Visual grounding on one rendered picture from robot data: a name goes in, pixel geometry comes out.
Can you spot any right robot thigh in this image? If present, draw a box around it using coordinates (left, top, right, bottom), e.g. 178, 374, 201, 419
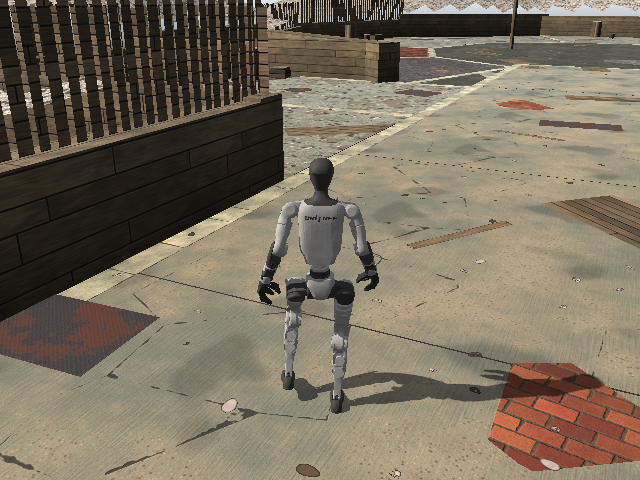
331, 279, 355, 353

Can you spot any robot right forearm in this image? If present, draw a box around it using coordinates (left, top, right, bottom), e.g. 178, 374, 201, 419
359, 241, 377, 276

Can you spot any robot right hand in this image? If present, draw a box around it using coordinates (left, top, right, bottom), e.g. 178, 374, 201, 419
356, 272, 379, 291

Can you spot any robot left shin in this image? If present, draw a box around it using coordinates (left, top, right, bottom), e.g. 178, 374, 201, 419
284, 311, 298, 377

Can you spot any robot left forearm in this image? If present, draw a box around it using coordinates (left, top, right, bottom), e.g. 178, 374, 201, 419
260, 241, 281, 284

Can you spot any right robot upper arm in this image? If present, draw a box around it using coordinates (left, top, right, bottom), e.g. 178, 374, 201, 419
342, 201, 370, 256

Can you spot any robot left hand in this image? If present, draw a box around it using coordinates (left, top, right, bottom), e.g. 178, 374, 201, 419
257, 281, 281, 305

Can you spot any left robot upper arm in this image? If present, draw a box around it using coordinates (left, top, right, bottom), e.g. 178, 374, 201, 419
272, 201, 300, 257

